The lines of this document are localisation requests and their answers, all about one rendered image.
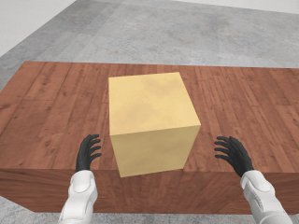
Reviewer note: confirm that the robot left hand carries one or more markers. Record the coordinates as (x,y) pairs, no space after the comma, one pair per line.
(84,157)

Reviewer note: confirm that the carton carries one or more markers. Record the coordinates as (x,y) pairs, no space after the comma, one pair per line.
(152,123)

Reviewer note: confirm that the robot right hand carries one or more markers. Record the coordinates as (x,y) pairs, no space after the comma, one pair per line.
(238,157)

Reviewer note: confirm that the robot right forearm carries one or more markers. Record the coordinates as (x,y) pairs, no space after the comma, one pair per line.
(264,206)

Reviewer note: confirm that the pedestal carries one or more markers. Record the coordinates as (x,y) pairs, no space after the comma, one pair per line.
(48,108)

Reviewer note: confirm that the robot left forearm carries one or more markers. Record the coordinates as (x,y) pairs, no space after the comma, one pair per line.
(82,194)

